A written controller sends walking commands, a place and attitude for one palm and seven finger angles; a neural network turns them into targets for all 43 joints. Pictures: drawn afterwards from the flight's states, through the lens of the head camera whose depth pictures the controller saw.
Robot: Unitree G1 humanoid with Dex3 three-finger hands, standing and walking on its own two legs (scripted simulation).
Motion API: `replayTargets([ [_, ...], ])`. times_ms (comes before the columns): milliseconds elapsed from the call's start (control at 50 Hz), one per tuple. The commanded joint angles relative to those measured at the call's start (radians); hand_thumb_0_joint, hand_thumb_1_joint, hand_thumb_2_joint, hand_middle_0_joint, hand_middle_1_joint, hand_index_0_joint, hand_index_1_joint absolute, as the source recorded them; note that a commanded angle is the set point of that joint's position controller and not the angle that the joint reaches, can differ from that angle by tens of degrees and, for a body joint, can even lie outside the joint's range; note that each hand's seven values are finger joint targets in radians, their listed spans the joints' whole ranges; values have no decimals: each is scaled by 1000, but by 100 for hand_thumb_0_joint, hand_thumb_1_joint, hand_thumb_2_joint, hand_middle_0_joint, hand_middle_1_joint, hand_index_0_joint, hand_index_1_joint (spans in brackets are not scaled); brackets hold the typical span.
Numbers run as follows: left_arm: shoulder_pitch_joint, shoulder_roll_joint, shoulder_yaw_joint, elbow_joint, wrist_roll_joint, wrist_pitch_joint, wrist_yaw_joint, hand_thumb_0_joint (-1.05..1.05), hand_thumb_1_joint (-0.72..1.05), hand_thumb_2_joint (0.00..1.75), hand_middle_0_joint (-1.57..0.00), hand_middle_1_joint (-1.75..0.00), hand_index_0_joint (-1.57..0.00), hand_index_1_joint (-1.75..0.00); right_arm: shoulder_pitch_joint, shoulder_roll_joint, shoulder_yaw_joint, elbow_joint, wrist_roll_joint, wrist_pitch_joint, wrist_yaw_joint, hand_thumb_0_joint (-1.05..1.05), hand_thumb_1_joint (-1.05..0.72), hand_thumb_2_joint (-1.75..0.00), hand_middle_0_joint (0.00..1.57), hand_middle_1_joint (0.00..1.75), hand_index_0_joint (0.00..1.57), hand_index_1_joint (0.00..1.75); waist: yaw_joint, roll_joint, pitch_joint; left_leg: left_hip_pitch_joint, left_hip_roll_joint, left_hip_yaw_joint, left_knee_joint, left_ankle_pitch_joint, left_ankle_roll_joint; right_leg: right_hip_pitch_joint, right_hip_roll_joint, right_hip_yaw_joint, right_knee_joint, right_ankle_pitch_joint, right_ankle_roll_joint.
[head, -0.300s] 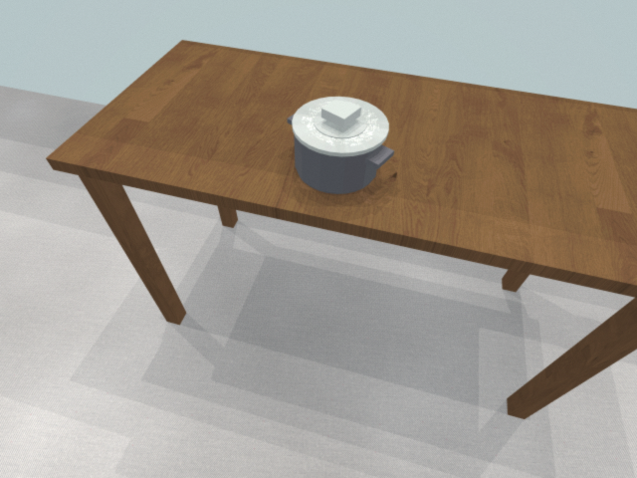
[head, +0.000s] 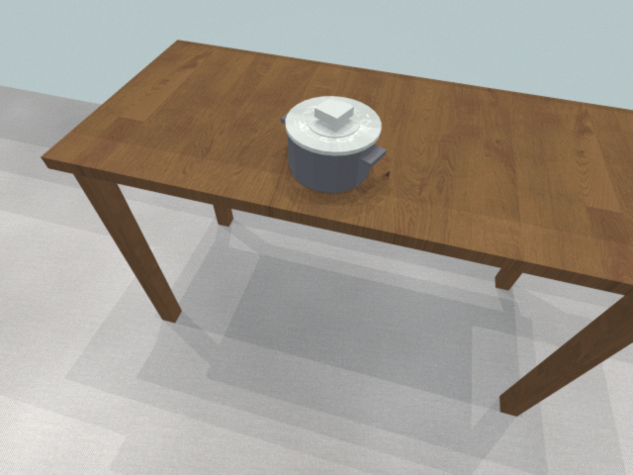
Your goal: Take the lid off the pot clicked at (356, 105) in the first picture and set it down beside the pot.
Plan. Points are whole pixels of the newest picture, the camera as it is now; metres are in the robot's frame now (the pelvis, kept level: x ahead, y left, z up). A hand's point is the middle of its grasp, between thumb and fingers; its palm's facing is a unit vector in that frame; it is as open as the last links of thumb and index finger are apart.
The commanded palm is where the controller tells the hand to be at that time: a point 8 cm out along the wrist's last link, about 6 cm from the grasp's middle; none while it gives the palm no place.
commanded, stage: look at it before walking up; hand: left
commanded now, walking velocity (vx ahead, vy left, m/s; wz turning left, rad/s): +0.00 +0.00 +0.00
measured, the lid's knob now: (334, 111) +0.68 +0.01 +0.09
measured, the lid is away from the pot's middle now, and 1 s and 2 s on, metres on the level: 0.00 0.00 0.00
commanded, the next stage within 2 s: turn to face it in 0.34 s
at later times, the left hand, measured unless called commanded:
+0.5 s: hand out of the picture +0.02 +0.17 -0.18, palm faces +0.02 -0.98 -0.18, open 7.4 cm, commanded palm none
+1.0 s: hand out of the picture +0.07 +0.18 -0.18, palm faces -0.08 -0.98 -0.21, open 7.4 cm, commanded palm none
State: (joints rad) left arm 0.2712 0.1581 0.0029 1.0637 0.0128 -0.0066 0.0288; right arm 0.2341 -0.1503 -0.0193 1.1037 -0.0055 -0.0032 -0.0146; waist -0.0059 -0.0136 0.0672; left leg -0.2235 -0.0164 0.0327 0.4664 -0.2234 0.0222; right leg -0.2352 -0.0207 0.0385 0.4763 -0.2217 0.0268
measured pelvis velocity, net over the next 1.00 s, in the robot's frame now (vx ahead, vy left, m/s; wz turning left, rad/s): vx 0.01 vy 0.00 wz -0.11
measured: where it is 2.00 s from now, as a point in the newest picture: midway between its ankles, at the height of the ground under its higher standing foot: outside the picture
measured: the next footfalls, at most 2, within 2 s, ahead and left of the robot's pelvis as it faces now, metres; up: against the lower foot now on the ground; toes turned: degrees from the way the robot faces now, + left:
left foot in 1.62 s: +0.23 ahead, +0.09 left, +0.00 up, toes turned -12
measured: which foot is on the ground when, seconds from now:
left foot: down 0.00-1.00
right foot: down 0.00-1.00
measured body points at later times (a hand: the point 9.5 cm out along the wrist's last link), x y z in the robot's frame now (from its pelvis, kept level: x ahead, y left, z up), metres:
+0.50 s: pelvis +0.01 +0.00 +0.00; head +0.03 +0.00 +0.45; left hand +0.02 +0.22 -0.16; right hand +0.01 -0.23 -0.16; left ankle +0.02 +0.10 -0.74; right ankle +0.02 -0.14 -0.74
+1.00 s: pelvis +0.01 +0.00 -0.01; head +0.06 +0.00 +0.44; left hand +0.08 +0.23 -0.16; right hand +0.03 -0.25 -0.16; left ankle +0.02 +0.10 -0.74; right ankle +0.02 -0.14 -0.74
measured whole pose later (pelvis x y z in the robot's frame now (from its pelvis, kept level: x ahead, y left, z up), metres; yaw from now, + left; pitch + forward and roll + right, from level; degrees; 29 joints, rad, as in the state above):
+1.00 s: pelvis +0.01 +0.00 -0.01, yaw -6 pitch +1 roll +0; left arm 0.23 0.19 0.05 0.97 0.02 0.03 0.01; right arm 0.18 -0.19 -0.06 1.00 -0.01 0.01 -0.03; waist -0.01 -0.02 0.09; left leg -0.29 0.04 0.12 0.59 -0.31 0.01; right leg -0.33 0.04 0.13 0.58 -0.26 0.02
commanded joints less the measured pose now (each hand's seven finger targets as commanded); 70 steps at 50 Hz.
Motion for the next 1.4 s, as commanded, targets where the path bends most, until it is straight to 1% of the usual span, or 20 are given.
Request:
replayTargets([
  [0, 67, 113, 22, -38, 4, -15, 10, 0, 90, 90, -20, -30, -20, -30, 49, -97, -17, -40, -5, -13, -9, 0, -90, -90, 20, 30, 20, 30, 4, 16, 1, 11, 93, -111, -108, -9, 4, -43, -63, 67, -101, 12, -52],
  [460, 67, 106, 28, -32, 2, -18, 8, 0, 90, 90, -20, -30, -20, -30, 60, -97, -16, -27, -6, -20, -13, 0, -90, -90, 20, 30, 20, 30, 5, 24, -31, 49, 107, -99, -99, 58, 2, -31, -60, 70, -93, 74, -54],
  [680, 47, 125, 61, -92, 8, 11, -8, 0, 90, 90, -20, -30, -20, -30, 19, -137, -46, -100, -9, -5, -22, 0, -90, -90, 20, 30, 20, 30, 13, 45, -14, 2, 157, -92, -86, -101, 25, -98, -8, 92, 4, 36, -64],
  [740, 49, 136, 68, -109, 9, 11, -11, 0, 90, 90, -20, -30, -20, -30, 2, -143, -53, -125, -10, -4, -20, 0, -90, -90, 20, 30, 20, 30, 15, 35, -39, 4, 147, -63, -36, -90, 20, -109, -20, 130, 14, 86, -72],
  [840, 29, 179, 80, -138, 7, 11, -7, 0, 90, 90, -20, -30, -20, -30, 14, -119, -55, -149, -9, 1, -21, 0, -90, -90, 20, 30, 20, 30, 0, -101, -71, 1, 75, 18, 106, -81, -13, -108, -100, 282, -63, 146, -114],
  [900, 13, 185, 83, -154, 6, 15, -3, 0, 90, 90, -20, -30, -20, -30, 26, -115, -55, -149, -7, 2, -22, 0, -90, -90, 20, 30, 20, 30, -9, -118, -88, 22, 67, 16, 116, -79, -17, -111, -106, 302, -82, 151, -125],
  [960, -19, 167, 82, -174, 6, 18, -6, 0, 90, 90, -20, -30, -20, -30, 28, -138, -57, -154, -8, -6, -22, 0, -90, -90, 20, 30, 20, 30, -16, -19, -102, 98, 133, -28, 27, 25, 4, -157, -34, 203, 10, 191, -89],
  [1020, -25, 120, 77, -187, 8, 23, -13, 0, 90, 90, -20, -30, -20, -30, 11, -199, -69, -172, -17, -11, -21, 0, -90, -90, 20, 30, 20, 30, -13, 235, -69, 75, 336, -195, -159, 50, 114, -215, 67, 5, 303, -129, -31],
  [1060, -27, 120, 81, -190, 7, 30, -12, 0, 90, 90, -20, -30, -20, -30, -3, -185, -63, -180, -24, -12, -20, 0, -90, -90, 20, 30, 20, 30, -7, 215, -53, 40, 376, -183, -179, 137, 167, -246, 28, 9, 486, -283, -23],
  [1100, -23, 94, 77, -189, 7, 28, -17, 0, 90, 90, -20, -30, -20, -30, -20, -182, -58, -183, -30, -13, -18, 0, -90, -90, 20, 30, 20, 30, 7, 156, -35, 10, 356, -122, -173, 117, 160, -213, 5, -8, 463, -282, -30],
  [1160, 14, 72, 69, -185, 10, 12, -31, 0, 90, 90, -20, -30, -20, -30, 3, -195, -59, -165, -35, -11, -14, 0, -90, -90, 20, 30, 20, 30, 16, 158, -67, 40, 297, -44, -109, -11, 104, -80, 2, -86, 182, -221, -30],
  [1180, 58, 74, 69, -165, 11, 5, -31, 0, 90, 90, -20, -30, -20, -30, 10, -187, -57, -159, -30, -9, -12, 0, -90, -90, 20, 30, 20, 30, 34, 109, -65, -14, 267, -15, -48, -94, 76, 17, 21, -108, 60, -137, -28],
  [1200, 99, 96, 72, -147, 15, -2, -27, 0, 90, 90, -20, -30, -20, -30, 26, -163, -52, -151, -23, -9, -9, 0, -90, -90, 20, 30, 20, 30, 50, 6, -60, -81, 202, 46, 71, -150, 39, 107, 10, -64, -59, -83, -32],
  [1220, 163, 174, 86, -129, 21, -13, -14, 0, 90, 90, -20, -30, -20, -30, 12, -107, -43, -173, -10, -10, -7, 0, -90, -90, 20, 30, 20, 30, 72, -235, -34, -313, 104, 114, 268, -303, -11, 230, -171, 246, -180, -118, -80],
  [1240, 220, 231, 95, -125, 11, -16, -5, 0, 90, 90, -20, -30, -20, -30, -59, -113, -39, -218, -12, -9, -2, 0, -90, -90, 20, 30, 20, 30, 105, -327, 8, -459, 54, 80, 414, -421, -36, 241, -332, 503, -277, -85, -191],
  [1260, 232, 214, 89, -121, 9, -22, -3, 0, 90, 90, -20, -30, -20, -30, -92, -136, -44, -226, -19, -11, 4, 0, -90, -90, 20, 30, 20, 30, 100, -197, 30, -478, 77, -2, 499, -371, -30, 225, -347, 477, -269, -70, -261],
  [1280, 219, 192, 94, -122, 12, -31, 4, 0, 90, 90, -20, -30, -20, -30, -94, -122, -48, -222, -19, -12, 5, 0, -90, -90, 20, 30, 20, 30, 86, -220, 23, -507, 81, -9, 557, -333, -27, 234, -322, 473, -262, -39, -263],
  [1300, 190, 169, 92, -122, 11, -37, 5, 0, 90, 90, -20, -30, -20, -30, -89, -131, -50, -206, -20, -18, 6, 0, -90, -90, 20, 30, 20, 30, 69, -186, 13, -505, 87, -28, 584, -289, -29, 246, -298, 436, -227, 55, -271],
  [1340, 145, 141, 84, -130, 9, -49, 3, 0, 90, 90, -20, -30, -20, -30, -65, -113, -48, -182, -16, -20, 13, 0, -90, -90, 20, 30, 20, 30, 35, -96, -21, -441, 87, -18, 563, -210, -42, 229, -246, 283, -187, 240, -260],
  [1380, 131, 153, 86, -129, 8, -57, 1, 0, 90, 90, -20, -30, -20, -30, -61, -86, -47, -182, -6, -17, 19, 0, -90, -90, 20, 30, 20, 30, 26, -60, -40, -379, 76, 8, 498, -152, -50, 197, -224, 204, -194, 303, -246],
])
